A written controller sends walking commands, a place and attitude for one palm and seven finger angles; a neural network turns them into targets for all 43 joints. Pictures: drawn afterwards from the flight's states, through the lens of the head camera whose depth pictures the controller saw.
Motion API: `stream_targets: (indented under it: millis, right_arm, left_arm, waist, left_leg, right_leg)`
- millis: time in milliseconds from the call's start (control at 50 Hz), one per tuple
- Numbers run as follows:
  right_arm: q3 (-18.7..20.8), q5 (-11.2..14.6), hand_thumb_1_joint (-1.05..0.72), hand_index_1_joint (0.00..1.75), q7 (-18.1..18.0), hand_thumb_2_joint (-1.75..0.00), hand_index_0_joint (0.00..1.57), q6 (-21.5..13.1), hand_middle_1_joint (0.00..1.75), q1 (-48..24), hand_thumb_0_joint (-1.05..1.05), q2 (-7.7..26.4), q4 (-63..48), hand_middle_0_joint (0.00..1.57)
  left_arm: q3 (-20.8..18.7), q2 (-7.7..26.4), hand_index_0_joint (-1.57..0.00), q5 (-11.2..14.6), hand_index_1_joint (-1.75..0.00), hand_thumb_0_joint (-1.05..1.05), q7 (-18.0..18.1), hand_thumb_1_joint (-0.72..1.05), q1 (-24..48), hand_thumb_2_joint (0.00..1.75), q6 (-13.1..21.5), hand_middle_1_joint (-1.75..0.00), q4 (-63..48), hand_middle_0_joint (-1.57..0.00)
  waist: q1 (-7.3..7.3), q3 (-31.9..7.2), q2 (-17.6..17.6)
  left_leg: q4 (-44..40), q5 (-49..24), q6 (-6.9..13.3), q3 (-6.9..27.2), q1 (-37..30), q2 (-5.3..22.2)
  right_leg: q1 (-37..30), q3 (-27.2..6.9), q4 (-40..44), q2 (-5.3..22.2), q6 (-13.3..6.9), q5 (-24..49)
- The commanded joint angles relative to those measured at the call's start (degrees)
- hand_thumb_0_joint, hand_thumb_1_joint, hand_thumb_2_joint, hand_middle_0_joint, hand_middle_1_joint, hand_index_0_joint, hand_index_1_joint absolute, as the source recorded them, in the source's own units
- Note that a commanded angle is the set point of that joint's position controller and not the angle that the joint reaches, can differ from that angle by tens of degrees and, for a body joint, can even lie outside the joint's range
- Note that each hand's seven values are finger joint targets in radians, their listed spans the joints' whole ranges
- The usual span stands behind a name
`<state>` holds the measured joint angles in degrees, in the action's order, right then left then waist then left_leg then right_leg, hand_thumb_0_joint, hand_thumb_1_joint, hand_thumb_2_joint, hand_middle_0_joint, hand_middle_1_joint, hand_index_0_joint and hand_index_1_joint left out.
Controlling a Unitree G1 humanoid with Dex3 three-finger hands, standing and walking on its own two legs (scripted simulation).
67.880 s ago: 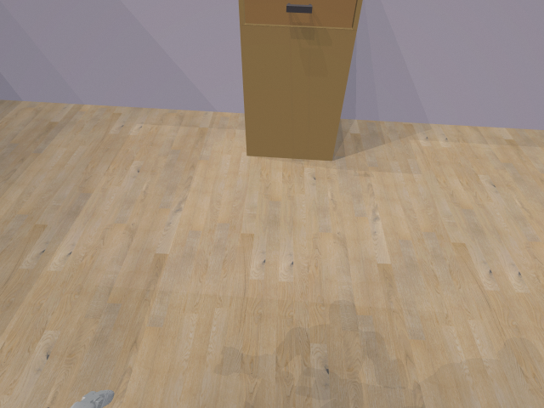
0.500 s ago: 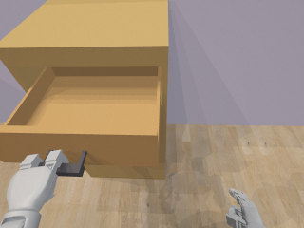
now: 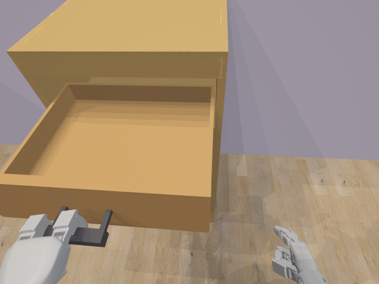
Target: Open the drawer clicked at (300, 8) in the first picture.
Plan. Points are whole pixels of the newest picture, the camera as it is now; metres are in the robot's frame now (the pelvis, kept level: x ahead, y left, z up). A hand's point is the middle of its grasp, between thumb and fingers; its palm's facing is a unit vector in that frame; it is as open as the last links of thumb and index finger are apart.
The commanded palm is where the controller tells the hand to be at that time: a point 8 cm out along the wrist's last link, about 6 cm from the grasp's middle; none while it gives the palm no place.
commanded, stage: pull the drawer open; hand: left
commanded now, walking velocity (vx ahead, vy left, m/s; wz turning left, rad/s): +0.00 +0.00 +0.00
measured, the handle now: (80, 224) +0.20 +0.23 +0.07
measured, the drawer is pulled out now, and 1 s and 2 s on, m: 0.30 0.30 0.30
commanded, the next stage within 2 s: open the thumb to release the handle in 0.02 s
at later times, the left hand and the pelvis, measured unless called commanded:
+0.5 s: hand (49, 260) +0.14 +0.27 +0.05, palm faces +0.00 -0.05 -1.00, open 9.7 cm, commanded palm +0.11 +0.27 +0.10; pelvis -0.01 -0.01 +0.01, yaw +2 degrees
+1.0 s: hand (62, 252) +0.15 +0.25 +0.05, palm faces +0.04 -0.06 -1.00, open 13.4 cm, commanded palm +0.13 +0.26 +0.10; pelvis -0.02 -0.01 +0.01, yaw +2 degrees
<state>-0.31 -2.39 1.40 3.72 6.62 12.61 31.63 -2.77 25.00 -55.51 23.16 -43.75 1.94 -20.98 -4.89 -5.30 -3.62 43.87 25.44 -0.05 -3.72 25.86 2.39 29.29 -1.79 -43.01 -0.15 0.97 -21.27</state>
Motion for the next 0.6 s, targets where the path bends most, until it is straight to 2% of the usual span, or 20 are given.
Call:
stream_targets:
  millis: [0,60,80,100,120,140,160,200,220,240,300,340,360,400,460,500,520,560,580]
  right_arm:
    - [2.56,0.44,-0.90,0.30,-1.02,-0.90,0.20,-2.61,0.30,-6.17,0.00,7.43,-9.07,0.20]
    - [2.25,0.53,-0.90,0.30,-1.24,-0.90,0.20,-2.67,0.30,-6.61,0.00,6.97,-8.73,0.20]
    - [2.23,0.48,-0.90,0.30,-1.32,-0.90,0.20,-2.66,0.30,-6.40,0.00,7.33,-8.89,0.20]
    - [2.30,0.24,-0.90,0.30,-2.78,-0.90,0.20,-1.63,0.30,-6.36,0.00,7.68,-5.76,0.20]
    - [2.38,-0.53,-0.90,0.30,-3.55,-0.90,0.20,-1.80,0.30,-7.44,0.00,6.93,-6.52,0.20]
    - [2.15,-0.36,-0.90,0.30,-3.53,-0.90,0.20,-2.22,0.30,-6.78,0.00,6.48,-6.61,0.20]
    - [2.59,0.11,-0.90,0.30,-3.67,-0.90,0.20,-2.50,0.30,-6.85,0.00,6.23,-6.32,0.20]
    - [3.14,0.47,-0.90,0.30,-4.05,-0.90,0.20,-2.87,0.30,-6.62,0.00,6.64,-6.06,0.20]
    - [3.23,0.56,-0.90,0.30,-4.20,-0.90,0.20,-3.13,0.30,-6.91,0.00,6.66,-5.87,0.20]
    - [3.46,0.74,-0.90,0.30,-4.44,-0.90,0.20,-3.31,0.30,-6.97,0.00,7.09,-5.89,0.20]
    - [3.10,0.42,-0.90,0.30,-4.77,-0.90,0.20,-3.38,0.30,-7.36,0.00,7.29,-5.24,0.20]
    - [3.07,0.27,-0.90,0.30,-4.32,-0.90,0.20,-3.52,0.30,-7.30,0.00,7.04,-5.20,0.20]
    - [3.05,0.23,-0.90,0.30,-4.23,-0.90,0.20,-3.57,0.30,-7.53,0.00,7.00,-5.09,0.20]
    - [3.27,0.07,-0.90,0.30,-4.28,-0.90,0.20,-3.63,0.30,-7.33,0.00,7.43,-5.46,0.20]
    - [3.27,0.08,-0.90,0.30,-4.23,-0.90,0.20,-3.76,0.30,-7.38,0.00,7.13,-5.22,0.20]
    - [3.35,0.22,-0.90,0.30,-4.42,-0.90,0.20,-3.77,0.30,-7.59,0.00,7.48,-5.16,0.20]
    - [3.08,0.08,-0.90,0.30,-4.34,-0.90,0.20,-3.79,0.30,-7.75,0.00,7.18,-5.24,0.20]
    - [3.28,0.12,-0.90,0.30,-4.46,-0.90,0.20,-3.92,0.30,-7.70,0.00,6.94,-4.62,0.20]
    - [3.31,0.00,-0.90,0.30,-4.40,-0.90,0.20,-4.00,0.30,-7.54,0.00,7.01,-4.73,0.20]
  left_arm:
    - [-9.75,9.16,-0.40,0.26,-1.35,0.00,2.91,0.90,-8.10,0.90,-1.17,-1.35,-9.89,-0.40]
    - [-8.24,7.65,-0.40,0.31,-1.35,0.00,2.06,0.90,-7.36,0.90,-1.20,-1.35,-8.53,-0.40]
    - [-9.21,8.98,-0.40,0.35,-1.35,0.00,1.94,0.90,-6.04,0.90,-1.31,-1.35,-9.11,-0.40]
    - [-17.21,17.28,-0.40,-1.74,-1.35,0.00,2.33,0.90,10.45,0.90,-0.84,-1.35,-5.96,-0.40]
    - [-16.08,14.95,-0.40,-2.17,-1.34,0.00,2.30,0.83,9.40,0.87,-0.29,-1.34,-4.43,-0.40]
    - [-15.35,13.85,-0.39,-1.97,-1.34,0.00,2.16,0.76,8.60,0.84,0.06,-1.34,-2.45,-0.39]
    - [-14.94,12.56,-0.38,-1.64,-1.33,0.00,1.84,0.69,7.30,0.81,0.61,-1.33,-1.73,-0.38]
    - [-14.69,12.03,-0.38,0.62,-1.31,0.00,0.82,0.55,7.64,0.75,0.69,-1.31,-2.08,-0.38]
    - [-13.11,10.45,-0.37,2.01,-1.30,0.00,-0.01,0.48,6.79,0.72,0.72,-1.30,-2.47,-0.37]
    - [-12.87,10.94,-0.36,2.93,-1.30,0.00,-0.86,0.41,7.27,0.69,0.86,-1.30,-3.28,-0.36]
    - [-13.46,12.78,-0.35,2.02,-1.27,0.00,-1.34,0.20,9.56,0.60,1.40,-1.27,-2.29,-0.35]
    - [-11.80,11.10,-0.34,0.93,-1.26,0.00,-1.42,0.06,8.52,0.54,1.90,-1.26,-1.31,-0.34]
    - [-10.66,10.42,-0.33,0.51,-1.25,0.00,-1.60,-0.01,9.34,0.51,2.24,-1.25,-1.47,-0.33]
    - [-11.87,11.72,-0.32,0.65,-1.24,0.00,-1.60,-0.15,9.17,0.45,2.29,-1.24,-2.27,-0.32]
    - [-10.69,10.45,-0.31,0.71,-1.22,0.00,-1.87,-0.36,10.12,0.36,2.53,-1.22,-1.75,-0.31]
    - [-12.33,12.18,-0.30,0.72,-1.20,0.00,-1.85,-0.50,10.14,0.30,2.73,-1.20,-1.77,-0.30]
    - [-11.17,10.97,-0.30,0.59,-1.20,0.00,-1.75,-0.50,10.68,0.30,2.82,-1.20,-2.00,-0.30]
    - [-10.62,10.64,-0.30,0.10,-1.20,0.00,-1.84,-0.50,12.78,0.30,3.09,-1.20,-1.00,-0.30]
    - [-10.48,10.56,-0.30,0.12,-1.20,0.00,-1.83,-0.50,13.49,0.30,3.19,-1.20,-1.46,-0.30]
  waist:
    - [-1.97,-7.99,0.85]
    - [-1.72,-5.01,1.80]
    - [-1.69,-5.91,1.28]
    - [0.66,-3.08,2.84]
    - [-1.47,-2.72,1.17]
    - [-0.78,-2.66,1.40]
    - [-1.45,-3.45,-0.13]
    - [-1.19,-6.70,-1.02]
    - [-1.18,-7.44,-0.15]
    - [-0.90,-7.50,0.45]
    - [-0.77,-5.17,0.80]
    - [-1.19,-4.30,1.56]
    - [-0.92,-3.24,1.50]
    - [-1.34,-5.49,1.14]
    - [-0.99,-5.19,3.38]
    - [-1.17,-5.31,1.94]
    - [-1.12,-5.17,1.69]
    - [-0.77,-3.83,1.87]
    - [-0.64,-4.35,1.95]
  left_leg:
    - [-5.16,-27.62,-1.04,3.46,-5.68,-0.75]
    - [-5.54,-24.69,-0.45,3.31,-4.66,-1.24]
    - [-5.76,-24.09,-0.43,3.34,-4.57,-1.22]
    - [-6.04,-18.58,-0.53,3.59,-2.91,-1.97]
    - [-6.76,-15.65,-0.15,3.49,-3.72,-2.74]
    - [-6.55,-14.38,0.07,3.48,-3.97,-2.89]
    - [-6.78,-15.08,-0.01,3.04,-4.42,-3.04]
    - [-7.04,-18.11,-0.17,3.05,-6.21,-2.94]
    - [-7.29,-18.41,-0.07,2.90,-6.59,-2.97]
    - [-7.29,-18.78,0.09,2.87,-6.39,-2.99]
    - [-7.89,-17.95,-0.13,3.03,-5.38,-3.03]
    - [-8.24,-17.56,-0.11,3.07,-4.74,-2.98]
    - [-8.19,-17.65,-0.03,2.96,-4.78,-3.03]
    - [-8.17,-18.77,-0.16,2.84,-5.84,-2.95]
    - [-8.37,-17.13,0.05,2.93,-5.34,-3.19]
    - [-8.64,-16.96,-0.18,2.91,-5.76,-3.10]
    - [-8.56,-16.19,0.02,2.70,-5.73,-3.18]
    - [-8.59,-14.78,0.10,2.71,-5.41,-3.40]
    - [-8.74,-14.86,0.08,2.80,-5.73,-3.29]
  right_leg:
    - [-6.16,0.09,5.23,-1.25,-2.28,18.67]
    - [-5.88,0.34,5.62,-1.25,-2.21,17.76]
    - [-6.56,0.28,5.81,-0.97,-2.19,18.02]
    - [-4.41,-0.19,6.60,-1.51,-2.54,15.44]
    - [-5.56,-0.52,7.07,-1.22,-2.86,14.02]
    - [-4.97,-0.52,7.46,-0.95,-2.89,12.97]
    - [-5.85,-0.27,7.38,-1.10,-3.00,13.50]
    - [-8.30,0.16,7.67,-0.91,-2.78,16.53]
    - [-9.33,0.68,7.65,-0.69,-2.47,17.46]
    - [-9.73,0.68,7.99,-0.58,-2.30,18.24]
    - [-9.11,0.30,8.96,-0.52,-2.33,17.06]
    - [-8.52,0.74,8.71,-0.49,-2.50,15.89]
    - [-7.92,0.70,8.81,-0.59,-2.53,16.00]
    - [-9.31,-0.07,9.24,-0.42,-2.60,17.56]
    - [-9.04,0.60,9.05,-0.38,-2.41,16.24]
    - [-9.21,-0.22,9.80,-0.46,-2.59,15.85]
    - [-8.77,0.27,9.49,-0.18,-2.44,14.91]
    - [-7.66,0.46,9.93,-0.44,-2.49,13.24]
    - [-7.69,0.58,9.96,-0.32,-2.47,13.28]
